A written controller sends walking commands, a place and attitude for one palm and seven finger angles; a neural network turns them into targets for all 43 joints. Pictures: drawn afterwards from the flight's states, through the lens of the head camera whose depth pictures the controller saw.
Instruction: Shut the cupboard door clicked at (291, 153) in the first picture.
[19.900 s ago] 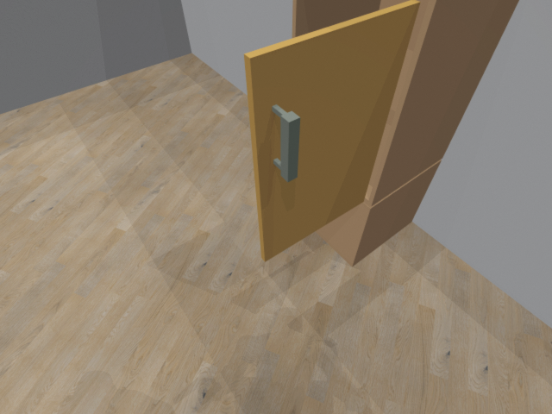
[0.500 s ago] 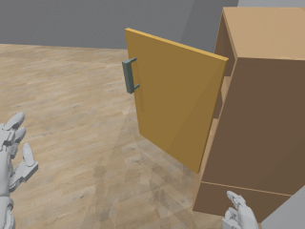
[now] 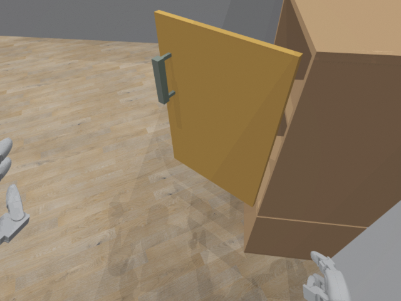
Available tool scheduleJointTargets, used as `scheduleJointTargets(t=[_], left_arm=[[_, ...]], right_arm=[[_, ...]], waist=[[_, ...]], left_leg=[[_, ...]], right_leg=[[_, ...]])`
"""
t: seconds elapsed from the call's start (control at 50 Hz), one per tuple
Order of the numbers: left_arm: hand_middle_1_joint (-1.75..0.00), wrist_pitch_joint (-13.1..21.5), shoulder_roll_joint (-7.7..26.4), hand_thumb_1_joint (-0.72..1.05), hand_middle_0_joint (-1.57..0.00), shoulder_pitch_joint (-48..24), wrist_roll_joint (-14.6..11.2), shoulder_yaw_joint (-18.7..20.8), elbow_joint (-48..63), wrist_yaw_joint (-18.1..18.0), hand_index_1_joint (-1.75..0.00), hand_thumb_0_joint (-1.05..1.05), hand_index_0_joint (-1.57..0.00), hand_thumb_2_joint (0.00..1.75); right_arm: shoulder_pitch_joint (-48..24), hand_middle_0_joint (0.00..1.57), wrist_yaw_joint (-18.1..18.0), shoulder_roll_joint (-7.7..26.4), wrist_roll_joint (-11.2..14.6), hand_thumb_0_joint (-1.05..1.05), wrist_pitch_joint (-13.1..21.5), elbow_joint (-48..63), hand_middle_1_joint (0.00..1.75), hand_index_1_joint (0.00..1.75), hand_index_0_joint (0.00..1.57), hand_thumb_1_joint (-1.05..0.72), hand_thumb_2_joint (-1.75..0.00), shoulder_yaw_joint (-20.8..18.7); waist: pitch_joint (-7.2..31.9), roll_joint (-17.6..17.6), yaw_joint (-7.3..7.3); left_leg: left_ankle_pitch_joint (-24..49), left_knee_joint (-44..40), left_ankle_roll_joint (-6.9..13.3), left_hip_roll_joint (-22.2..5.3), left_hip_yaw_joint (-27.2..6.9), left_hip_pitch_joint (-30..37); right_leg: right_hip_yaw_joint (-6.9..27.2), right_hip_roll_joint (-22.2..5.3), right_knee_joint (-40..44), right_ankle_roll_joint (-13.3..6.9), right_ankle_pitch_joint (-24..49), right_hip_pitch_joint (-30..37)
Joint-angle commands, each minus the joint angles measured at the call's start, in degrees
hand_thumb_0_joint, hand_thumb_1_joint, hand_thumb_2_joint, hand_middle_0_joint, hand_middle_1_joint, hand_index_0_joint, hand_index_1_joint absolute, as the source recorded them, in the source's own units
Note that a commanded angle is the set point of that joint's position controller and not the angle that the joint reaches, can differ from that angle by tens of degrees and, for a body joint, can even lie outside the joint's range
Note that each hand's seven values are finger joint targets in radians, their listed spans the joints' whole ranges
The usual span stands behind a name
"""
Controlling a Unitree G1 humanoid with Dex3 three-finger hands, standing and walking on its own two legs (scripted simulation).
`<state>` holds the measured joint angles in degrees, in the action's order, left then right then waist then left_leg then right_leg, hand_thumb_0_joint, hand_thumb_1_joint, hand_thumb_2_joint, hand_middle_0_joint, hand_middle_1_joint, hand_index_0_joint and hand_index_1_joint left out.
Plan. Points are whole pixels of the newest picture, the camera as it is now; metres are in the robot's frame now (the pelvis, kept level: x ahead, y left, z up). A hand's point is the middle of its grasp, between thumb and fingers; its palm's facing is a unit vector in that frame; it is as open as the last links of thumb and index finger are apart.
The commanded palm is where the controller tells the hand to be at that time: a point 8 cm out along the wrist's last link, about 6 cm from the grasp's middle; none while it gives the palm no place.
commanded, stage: step back with the hand held close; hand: left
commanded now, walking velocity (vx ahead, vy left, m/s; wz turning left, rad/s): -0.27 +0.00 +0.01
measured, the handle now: (165, 78) +0.69 +0.15 +0.08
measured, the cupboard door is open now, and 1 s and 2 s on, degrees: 59 59 59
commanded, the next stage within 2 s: stop stepping back and stand still in 1.34 s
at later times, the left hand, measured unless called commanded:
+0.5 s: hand out of the picture +0.14 +0.27 +0.16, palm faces +0.47 -0.78 -0.42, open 7.4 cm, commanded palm +0.07 +0.31 +0.18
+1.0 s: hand out of the picture +0.09 +0.27 +0.17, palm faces +0.46 -0.77 -0.43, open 7.4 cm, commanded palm +0.02 +0.31 +0.18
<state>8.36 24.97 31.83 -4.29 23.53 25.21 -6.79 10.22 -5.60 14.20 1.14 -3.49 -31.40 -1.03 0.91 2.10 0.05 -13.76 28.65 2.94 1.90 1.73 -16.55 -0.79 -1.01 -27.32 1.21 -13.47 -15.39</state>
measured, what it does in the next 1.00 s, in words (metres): shifts its weight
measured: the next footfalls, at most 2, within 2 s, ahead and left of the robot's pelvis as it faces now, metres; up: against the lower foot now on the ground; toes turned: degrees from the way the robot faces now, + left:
right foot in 1.24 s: -0.18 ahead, -0.14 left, +0.00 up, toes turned +6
left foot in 1.60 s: -0.04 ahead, +0.10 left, +0.00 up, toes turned -2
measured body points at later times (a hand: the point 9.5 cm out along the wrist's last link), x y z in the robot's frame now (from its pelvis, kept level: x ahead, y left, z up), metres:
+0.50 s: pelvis -0.06 +0.00 -0.01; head -0.05 +0.02 +0.44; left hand +0.11 +0.31 +0.19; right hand +0.10 -0.24 -0.09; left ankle +0.01 +0.08 -0.74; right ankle +0.01 -0.13 -0.74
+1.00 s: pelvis -0.10 +0.01 -0.02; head -0.10 +0.03 +0.43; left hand +0.05 +0.31 +0.19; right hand +0.07 -0.24 -0.08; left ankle +0.01 +0.09 -0.73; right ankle -0.03 -0.14 -0.74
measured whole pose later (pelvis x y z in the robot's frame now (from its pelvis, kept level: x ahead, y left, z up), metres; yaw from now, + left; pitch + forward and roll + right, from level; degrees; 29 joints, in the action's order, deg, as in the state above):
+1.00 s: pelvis -0.10 +0.01 -0.02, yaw +4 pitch +2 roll -3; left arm 16.8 25.4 31.1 -1.9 25.3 30.4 -9.3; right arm 11.6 -4.5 12.6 -0.4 1.8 -34.5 -1.1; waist 1.6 -0.9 -1.6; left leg -14.6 37.0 1.5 1.2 -0.4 -30.2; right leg 0.7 1.4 -32.2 1.5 -11.2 -22.9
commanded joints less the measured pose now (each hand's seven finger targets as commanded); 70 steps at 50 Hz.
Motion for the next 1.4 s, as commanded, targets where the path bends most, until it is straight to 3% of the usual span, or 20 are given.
scheduleJointTargets(t=[0.0,0.18,0.28,0.42,0.48,0.56,0.62,0.7,0.82,0.9,0.96,1.02,1.06,1.14,1.22,1.24,1.26,1.28,1.32,1.38], left_arm=[[-0.30,4.2,10.1,0.90,-0.20,-0.5,0.0,8.3,11.7,-1.6,-0.30,0.00,-0.20,0.90],[-0.30,7.2,10.3,0.90,-0.20,-4.1,1.8,9.7,13.7,-2.0,-0.30,0.00,-0.20,0.90],[-0.30,8.3,9.7,0.90,-0.20,-6.2,2.5,9.3,14.3,-2.2,-0.30,0.00,-0.20,0.90],[-0.30,9.6,9.3,0.90,-0.20,-6.9,2.2,7.8,14.8,-3.1,-0.30,0.00,-0.20,0.90],[-0.30,10.4,10.5,0.90,-0.20,-4.7,2.3,9.6,14.6,-3.5,-0.30,0.00,-0.20,0.90],[-0.30,11.3,9.6,0.90,-0.20,-3.6,2.9,11.0,14.8,-2.8,-0.30,0.00,-0.20,0.90],[-0.30,11.6,10.4,0.90,-0.20,-1.4,2.3,12.2,14.6,-2.0,-0.30,0.00,-0.20,0.90],[-0.30,11.5,9.5,0.90,-0.20,-1.3,1.4,9.9,17.3,-1.6,-0.30,0.00,-0.20,0.90],[-0.30,11.1,10.7,0.90,-0.20,-3.5,1.8,9.9,15.8,-2.5,-0.30,0.00,-0.20,0.90],[-0.30,10.8,11.3,0.90,-0.20,-3.2,1.6,9.5,14.3,-3.9,-0.30,0.00,-0.20,0.90],[-0.30,11.2,11.2,0.90,-0.20,-3.0,1.5,9.4,15.6,-4.1,-0.30,0.00,-0.20,0.90],[-0.30,11.7,10.4,0.90,-0.20,-3.4,2.3,11.0,16.8,-2.8,-0.30,0.00,-0.20,0.90],[-0.30,11.6,11.0,0.90,-0.20,-3.5,2.0,11.7,17.6,-2.0,-0.30,0.00,-0.20,0.90],[-0.30,11.0,9.4,0.90,-0.20,0.8,-0.4,8.9,17.3,-1.4,-0.30,0.00,-0.20,0.90],[-0.30,12.3,11.6,0.90,-0.20,-7.7,0.2,8.2,18.2,-1.9,-0.30,0.00,-0.20,0.90],[-0.30,12.4,12.8,0.90,-0.20,-10.7,0.4,8.7,17.9,-2.3,-0.30,0.00,-0.20,0.90],[-0.30,11.8,9.2,0.90,-0.20,-13.3,0.6,4.5,16.5,-1.7,-0.30,0.00,-0.20,0.90],[-0.30,11.5,11.2,0.90,-0.20,-14.2,0.7,6.0,18.0,-1.6,-0.30,0.00,-0.20,0.90],[-0.30,10.8,11.6,0.90,-0.20,-8.9,0.1,8.1,16.3,-1.2,-0.30,0.00,-0.20,0.90],[-0.30,11.1,13.5,0.90,-0.20,-2.7,-0.8,12.3,15.0,-0.6,-0.30,0.00,-0.20,0.90]], right_arm=[[-5.4,0.20,-0.3,6.6,0.1,0.00,3.3,9.4,0.30,0.30,0.20,-0.90,-0.90,-2.0],[-4.5,0.20,-0.3,7.8,-0.3,0.00,6.3,9.3,0.30,0.30,0.20,-0.90,-0.90,-2.1],[-3.1,0.20,-0.1,7.8,-0.7,0.00,7.9,8.1,0.30,0.30,0.20,-0.90,-0.90,-2.3],[-2.6,0.20,0.7,6.2,-1.1,0.00,8.8,6.6,0.30,0.30,0.20,-0.90,-0.90,-2.0],[-3.2,0.20,0.5,6.8,-1.2,0.00,9.2,6.2,0.30,0.30,0.20,-0.90,-0.90,-2.0],[-3.9,0.20,0.1,7.4,-1.2,0.00,9.8,6.9,0.30,0.30,0.20,-0.90,-0.90,-2.5],[-3.5,0.20,0.3,6.9,-1.4,0.00,10.2,6.6,0.30,0.30,0.20,-0.90,-0.90,-2.8],[-3.1,0.20,0.6,6.2,-1.2,0.00,10.4,5.5,0.30,0.30,0.20,-0.90,-0.90,-2.7],[-3.2,0.20,0.7,5.2,-1.4,0.00,9.0,5.6,0.30,0.30,0.20,-0.90,-0.90,-2.6],[-2.1,0.20,0.8,4.3,-1.4,0.00,7.8,4.5,0.30,0.30,0.20,-0.90,-0.90,-2.6],[-3.1,0.20,0.3,5.3,-1.0,0.00,8.0,5.4,0.30,0.30,0.20,-0.90,-0.90,-2.5],[-5.4,0.20,-0.5,7.2,-1.3,0.00,10.1,6.2,0.30,0.30,0.20,-0.90,-0.90,-3.0],[-4.6,0.20,0.0,6.7,-1.7,0.00,11.0,5.4,0.30,0.30,0.20,-0.90,-0.90,-3.6],[-4.0,0.20,1.2,4.9,-1.8,0.00,12.0,3.7,0.30,0.30,0.20,-0.90,-0.90,-3.0],[-2.7,0.20,0.9,3.9,-2.7,0.00,11.8,0.4,0.30,0.30,0.20,-0.90,-0.90,-2.0],[-3.5,0.20,0.3,3.9,-3.0,0.00,12.3,0.4,0.30,0.30,0.20,-0.90,-0.90,-1.8],[-2.7,0.20,0.2,3.7,-1.6,0.00,12.3,-0.2,0.30,0.30,0.20,-0.90,-0.90,-2.7],[-3.9,0.20,-0.2,4.3,-1.2,0.00,12.7,0.6,0.30,0.30,0.20,-0.90,-0.90,-3.1],[-5.1,0.20,0.0,4.4,-1.4,0.00,11.8,2.5,0.30,0.30,0.20,-0.90,-0.90,-3.0],[-6.3,0.20,0.5,4.9,-2.2,0.00,10.0,4.5,0.30,0.30,0.20,-0.90,-0.90,-3.1]], waist=[[7.6,1.9,0.62],[4.0,5.5,0.17],[4.1,3.6,0.00],[2.4,-2.4,-0.69],[3.9,1.6,-0.53],[5.2,10.3,0.13],[5.9,4.5,0.19],[12.1,3.0,-0.29],[4.4,-2.9,-1.34],[5.6,-7.1,-1.96],[5.1,-0.2,-2.12],[6.5,15.5,-0.43],[8.1,10.6,-0.18],[9.1,11.3,-0.04],[9.5,2.1,-1.04],[10.8,1.6,-0.62],[11.8,-3.7,-2.15],[12.6,-3.0,-1.89],[10.0,4.3,-1.61],[7.4,10.6,-0.81]], left_leg=[[7.8,-7.2,0.4,-7.8,-7.2,-7.3],[-20.3,-12.7,3.1,-9.8,-12.0,-24.7],[-23.0,-9.8,2.8,-9.1,-11.5,-24.9],[-14.7,-0.2,0.0,-5.2,-8.0,-14.2],[-15.9,-5.6,0.9,-7.4,-10.4,-17.3],[-24.9,-15.6,4.5,-14.3,-17.1,-32.1],[-16.1,-10.9,4.3,-13.1,-15.9,-29.2],[-0.9,-3.3,1.2,-9.5,-9.8,-16.7],[-16.3,3.6,-0.9,-5.1,-7.9,-13.9],[-7.8,9.6,-2.4,-2.9,-5.9,-3.0],[-11.9,-1.0,-0.6,-6.4,-9.9,-5.8],[-32.8,-23.1,5.0,-19.9,-24.7,-29.7],[-27.5,-20.6,4.6,-20.2,-21.9,-24.8],[-16.8,-17.0,-0.8,-17.2,-13.9,-8.7],[6.5,-1.8,-5.3,-11.0,-3.0,9.4],[10.4,-0.8,-5.3,-10.8,-1.1,12.6],[9.6,-0.3,-4.9,-8.7,-0.6,16.6],[8.3,-1.7,-4.5,-9.5,-1.1,18.7],[0.5,-8.4,-3.7,-11.5,-3.7,13.0],[-19.5,-18.3,-6.0,-13.8,-9.0,-3.1]], right_leg=[[2.3,-2.0,-1.3,-0.9,12.2,9.7],[3.1,0.2,-6.8,-0.6,3.5,15.3],[4.7,-0.5,-6.3,-1.2,-0.5,12.7],[10.1,-6.0,4.4,-4.2,-10.2,-2.8],[6.2,-3.0,0.5,-2.7,-7.0,2.1],[2.3,3.8,-15.0,-0.4,3.9,17.8],[4.8,3.2,-12.9,-0.8,8.8,16.7],[9.0,-0.9,-9.0,-2.0,18.2,10.9],[16.4,-6.5,5.0,-5.3,-10.5,-5.8],[14.3,-10.0,9.4,-6.8,-8.6,-14.8],[7.5,-3.3,4.2,-3.4,-10.0,-12.0],[1.4,7.3,-20.5,-0.1,-5.0,13.6],[2.2,7.4,-22.4,-0.6,-9.0,11.7],[0.1,4.8,-3.1,-2.6,-14.7,4.3],[11.9,-5.2,11.0,-5.9,-0.6,-8.9],[10.6,-5.8,9.8,-4.9,4.6,-10.1],[5.9,-2.4,8.1,-3.0,2.6,-12.6],[4.3,-0.9,7.3,-2.1,-0.2,-13.3],[2.4,2.2,5.5,-2.0,-8.5,-11.0],[1.1,5.0,2.1,-4.2,-17.0,-1.0]])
